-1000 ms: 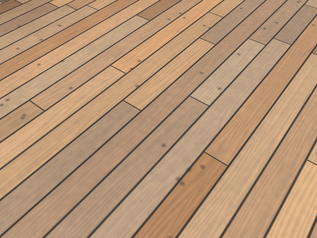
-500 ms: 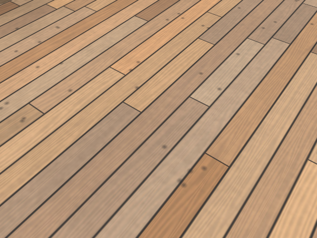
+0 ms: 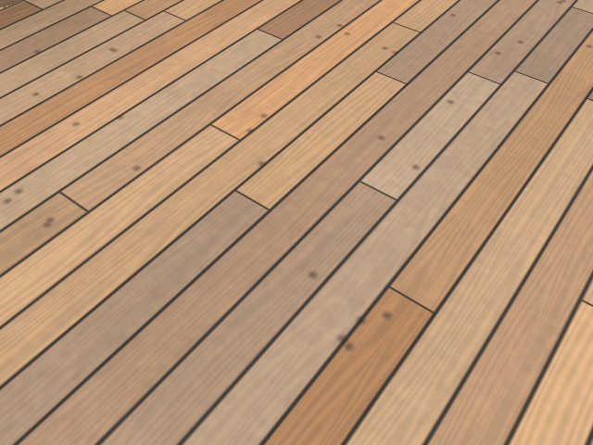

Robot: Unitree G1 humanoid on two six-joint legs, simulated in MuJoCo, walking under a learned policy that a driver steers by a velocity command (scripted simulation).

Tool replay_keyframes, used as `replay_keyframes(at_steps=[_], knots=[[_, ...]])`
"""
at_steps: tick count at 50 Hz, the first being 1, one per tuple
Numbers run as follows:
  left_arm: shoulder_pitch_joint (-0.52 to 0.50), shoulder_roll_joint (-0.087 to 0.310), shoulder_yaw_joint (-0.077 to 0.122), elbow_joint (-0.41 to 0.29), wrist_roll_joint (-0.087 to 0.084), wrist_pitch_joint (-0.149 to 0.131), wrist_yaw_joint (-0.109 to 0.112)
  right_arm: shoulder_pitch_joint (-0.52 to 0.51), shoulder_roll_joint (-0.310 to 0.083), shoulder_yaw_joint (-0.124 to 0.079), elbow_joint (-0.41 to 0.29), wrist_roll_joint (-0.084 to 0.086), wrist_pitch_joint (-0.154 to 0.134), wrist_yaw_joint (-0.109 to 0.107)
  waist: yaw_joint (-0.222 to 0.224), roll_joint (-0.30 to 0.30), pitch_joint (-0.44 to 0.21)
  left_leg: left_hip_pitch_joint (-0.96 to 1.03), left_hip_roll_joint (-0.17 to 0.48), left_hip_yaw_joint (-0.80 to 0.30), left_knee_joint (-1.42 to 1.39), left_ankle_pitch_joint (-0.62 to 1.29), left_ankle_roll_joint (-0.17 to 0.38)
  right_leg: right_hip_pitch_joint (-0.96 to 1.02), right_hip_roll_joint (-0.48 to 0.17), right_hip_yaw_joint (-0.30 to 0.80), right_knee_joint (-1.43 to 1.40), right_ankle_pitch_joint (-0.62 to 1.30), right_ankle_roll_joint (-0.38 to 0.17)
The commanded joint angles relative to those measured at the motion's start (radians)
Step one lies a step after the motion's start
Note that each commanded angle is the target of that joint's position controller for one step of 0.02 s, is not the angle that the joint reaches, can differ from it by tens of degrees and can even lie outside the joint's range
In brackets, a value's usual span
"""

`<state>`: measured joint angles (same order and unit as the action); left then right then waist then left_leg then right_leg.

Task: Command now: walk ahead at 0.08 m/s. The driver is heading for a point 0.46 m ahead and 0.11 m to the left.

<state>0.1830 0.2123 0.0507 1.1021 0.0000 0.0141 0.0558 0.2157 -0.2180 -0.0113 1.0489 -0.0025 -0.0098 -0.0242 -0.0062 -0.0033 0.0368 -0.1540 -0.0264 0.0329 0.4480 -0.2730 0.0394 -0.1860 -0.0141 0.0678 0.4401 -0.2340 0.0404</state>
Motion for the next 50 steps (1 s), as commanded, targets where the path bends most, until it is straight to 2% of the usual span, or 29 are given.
replay_keyframes(at_steps=[1, 3, 4, 5, 7, 11, 12, 13, 15, 16, 17, 18, 19, 21, 23, 26, 30, 31, 34, 37, 38, 39, 40, 41, 42, 43, 44, 47, 50], knots=[[0.048, 0.088, 0.011, -0.002, -0.005, -0.006, 0.004, 0.066, -0.119, -0.024, -0.008, 0.005, -0.003, -0.007, -0.006, 0.031, -0.055, -0.008, 0.063, -0.079, -0.124, -0.092, 0.031, 0.010, 0.028, -0.048, 0.003, -0.025, -0.034], [-0.027, 0.104, 0.016, -0.046, -0.017, -0.021, -0.005, 0.152, -0.221, -0.060, 0.000, 0.031, -0.003, -0.012, -0.057, 0.162, 0.029, 0.001, 0.244, -0.357, -0.282, -0.671, 0.149, -0.234, 0.065, -0.126, 0.253, -0.303, -0.046], [-0.112, 0.102, 0.013, -0.099, -0.027, -0.041, -0.016, 0.157, -0.260, -0.075, -0.006, 0.032, -0.017, -0.016, -0.074, 0.220, 0.113, -0.030, 0.399, -0.559, -0.391, -0.729, 0.227, -0.369, -0.008, -0.084, 0.421, -0.264, -0.062], [-0.155, 0.107, 0.016, -0.125, -0.035, -0.061, -0.027, 0.126, -0.229, -0.068, -0.026, 0.016, -0.040, -0.016, -0.061, 0.170, 0.163, -0.015, 0.444, -0.617, -0.417, -0.619, 0.250, -0.485, -0.061, -0.030, 0.552, -0.249, -0.070], [-0.091, 0.091, 0.021, -0.109, -0.031, -0.096, -0.045, 0.076, -0.158, -0.053, -0.057, 0.017, -0.072, -0.007, -0.012, 0.087, 0.107, 0.083, 0.389, -0.488, -0.365, -0.412, 0.193, -0.575, -0.115, -0.008, 0.597, -0.148, -0.089], [-0.109, 0.058, 0.016, -0.119, -0.029, -0.127, -0.055, 0.091, -0.187, -0.063, -0.080, 0.033, -0.075, -0.002, -0.015, 0.122, 0.029, -0.012, 0.254, -0.234, -0.349, -0.234, 0.134, -0.321, -0.071, -0.108, 0.284, -0.045, -0.051], [-0.109, 0.051, 0.012, -0.142, 0.055, -0.086, -0.095, 0.124, -0.194, -0.068, -0.055, -0.041, -0.064, 0.012, -0.010, 0.132, 0.016, -0.059, 0.218, -0.184, -0.349, -0.291, 0.147, -0.227, -0.017, -0.171, 0.204, -0.111, -0.049], [-0.102, 0.052, 0.017, -0.151, 0.054, -0.065, -0.106, 0.121, -0.197, -0.073, -0.058, -0.047, -0.058, 0.018, -0.003, 0.151, 0.037, -0.112, 0.221, -0.172, -0.337, -0.310, 0.156, -0.156, -0.001, -0.206, 0.169, -0.102, -0.049], [0.005, 0.061, 0.022, -0.139, 0.033, -0.055, -0.102, 0.069, -0.206, -0.081, -0.079, -0.020, -0.055, 0.024, 0.054, 0.123, 0.056, -0.245, 0.232, -0.157, -0.275, -0.373, 0.157, 0.028, 0.008, -0.241, 0.093, -0.003, -0.062], [0.107, 0.086, 0.031, -0.113, 0.033, -0.063, -0.092, 0.042, -0.202, -0.081, -0.090, -0.017, -0.058, 0.027, 0.104, 0.072, 0.041, -0.322, 0.209, -0.132, -0.171, -0.333, 0.149, 0.163, 0.020, -0.236, 0.071, -0.027, -0.072], [0.312, 0.140, 0.053, -0.054, 0.035, -0.086, -0.077, 0.010, -0.153, -0.067, -0.105, -0.030, -0.063, 0.032, 0.207, -0.084, -0.021, -0.457, 0.126, -0.071, 0.153, -0.206, 0.129, 0.394, -0.031, -0.123, 0.002, -0.128, -0.084], [0.475, 0.276, 0.073, -0.037, 0.065, -0.106, -0.061, -0.071, -0.006, -0.030, -0.187, -0.031, -0.077, 0.033, 0.253, -0.395, -0.092, -0.666, -0.007, -0.005, 0.615, -0.277, 0.087, 0.475, -0.337, 0.349, -0.209, -0.586, -0.118], [0.345, 0.241, 0.054, -0.066, 0.069, -0.103, -0.055, -0.051, -0.022, -0.036, -0.212, -0.013, -0.077, 0.038, 0.149, -0.277, -0.056, -0.784, -0.026, -0.148, 0.808, -0.170, 0.110, 0.346, -0.426, 0.675, -0.358, -0.811, -0.164], [0.134, 0.161, 0.034, -0.134, 0.036, -0.114, -0.063, -0.032, -0.095, -0.052, -0.203, -0.014, -0.074, 0.060, 0.047, -0.070, 0.008, -0.761, 0.104, -0.160, 0.839, 0.065, 0.100, 0.205, -0.367, 0.392, -0.308, -0.568, -0.132], [0.115, 0.116, 0.018, -0.135, 0.029, -0.131, -0.057, 0.026, -0.089, -0.058, -0.178, -0.033, -0.054, 0.078, 0.003, -0.085, -0.007, -0.662, 0.139, -0.131, 0.817, 0.119, 0.061, 0.135, -0.293, 0.168, -0.334, -0.373, -0.091], [0.203, 0.087, 0.010, -0.099, 0.032, -0.148, -0.054, -0.031, -0.058, -0.056, -0.196, -0.021, -0.016, 0.091, 0.014, -0.052, 0.049, -0.719, 0.135, -0.093, 0.849, 0.210, 0.046, 0.139, -0.250, -0.032, -0.346, -0.146, -0.060], [0.219, 0.052, -0.007, -0.102, 0.028, -0.156, -0.046, -0.169, -0.019, -0.040, -0.255, -0.024, -0.009, 0.088, 0.008, -0.046, 0.123, -0.635, 0.095, 0.060, 0.621, 0.288, 0.030, 0.087, -0.185, -0.290, -0.288, 0.500, -0.043], [0.163, 0.120, 0.008, -0.139, 0.014, -0.136, -0.008, -0.175, -0.032, -0.050, -0.284, 0.081, -0.041, 0.083, 0.016, -0.107, 0.090, -0.633, 0.113, -0.004, 0.509, 0.301, 0.029, 0.140, -0.176, -0.301, -0.257, 0.543, -0.037], [0.173, 0.212, 0.025, -0.178, 0.005, -0.101, 0.045, -0.256, -0.044, -0.054, -0.346, 0.046, -0.061, 0.105, 0.007, -0.071, 0.034, -0.438, 0.015, 0.155, 0.273, 0.295, 0.036, 0.159, -0.205, -0.358, -0.115, 0.935, -0.030], [0.110, 0.266, 0.052, -0.234, -0.020, -0.072, 0.057, 0.024, -0.152, -0.105, -0.308, 0.046, -0.036, 0.105, -0.132, -0.157, -0.104, -0.133, -0.056, 0.144, 0.237, 0.223, 0.106, 0.146, -0.235, -0.334, 0.214, 1.215, -0.038], [0.057, 0.250, 0.052, -0.265, -0.026, -0.075, 0.038, 0.194, -0.228, -0.139, -0.268, 0.042, -0.029, 0.086, -0.210, -0.113, -0.176, 0.084, -0.061, 0.079, 0.128, 0.308, 0.149, 0.067, -0.209, -0.311, 0.450, 1.030, -0.030], [0.069, 0.152, 0.030, -0.272, -0.017, -0.092, 0.002, 0.193, -0.233, -0.142, -0.253, 0.038, -0.022, 0.052, -0.176, 0.075, -0.138, 0.230, 0.014, -0.059, 0.022, 0.485, 0.187, -0.132, -0.071, -0.281, 0.753, 0.128, 0.014], [0.175, 0.029, -0.001, -0.316, 0.030, -0.119, -0.020, 0.103, -0.307, -0.137, -0.305, -0.019, -0.026, 0.043, -0.029, 0.280, -0.209, 0.414, 0.243, -0.485, 0.168, 1.069, 0.352, -0.450, 0.095, -0.159, 1.143, -0.487, 0.039], [0.228, 0.105, 0.004, -0.339, -0.003, -0.145, -0.037, 0.121, -0.297, -0.130, -0.343, -0.051, -0.038, 0.053, -0.057, 0.169, -0.503, 0.507, 0.390, -0.750, 0.002, 0.856, 0.504, -0.484, 0.088, 0.090, 1.234, -0.438, 0.019], [0.140, 0.162, 0.017, -0.365, -0.033, -0.148, -0.036, 0.046, -0.246, -0.122, -0.371, -0.029, -0.044, 0.055, -0.053, 0.025, -0.393, 0.391, 0.360, -0.688, -0.078, 0.622, 0.455, -0.522, 0.046, 0.086, 1.168, -0.334, -0.002], [0.100, 0.175, 0.023, -0.370, -0.027, -0.136, -0.027, -0.045, -0.198, -0.108, -0.377, 0.011, -0.051, 0.054, -0.002, -0.088, -0.230, 0.206, 0.308, -0.577, -0.119, 0.493, 0.385, -0.539, -0.005, 0.056, 1.068, -0.250, 0.001], [0.104, 0.187, 0.030, -0.355, -0.012, -0.115, -0.014, -0.100, -0.162, -0.092, -0.388, 0.027, -0.054, 0.053, 0.033, -0.129, -0.174, 0.058, 0.278, -0.508, -0.137, 0.472, 0.343, -0.479, -0.048, 0.049, 1.008, -0.210, 0.010], [0.112, 0.176, 0.036, -0.371, 0.007, -0.064, 0.003, -0.089, -0.160, -0.086, -0.371, 0.003, -0.058, 0.047, 0.056, -0.037, -0.113, -0.194, 0.188, -0.329, -0.134, 0.675, 0.297, -0.326, -0.081, 0.015, 0.843, -0.162, 0.026], [0.076, 0.134, 0.022, -0.396, 0.013, -0.057, 0.015, -0.036, -0.184, -0.089, -0.350, -0.001, -0.050, 0.028, 0.033, 0.024, -0.179, -0.120, 0.157, -0.241, -0.095, 0.831, 0.268, -0.360, -0.067, -0.003, 0.699, -0.078, 0.045]])
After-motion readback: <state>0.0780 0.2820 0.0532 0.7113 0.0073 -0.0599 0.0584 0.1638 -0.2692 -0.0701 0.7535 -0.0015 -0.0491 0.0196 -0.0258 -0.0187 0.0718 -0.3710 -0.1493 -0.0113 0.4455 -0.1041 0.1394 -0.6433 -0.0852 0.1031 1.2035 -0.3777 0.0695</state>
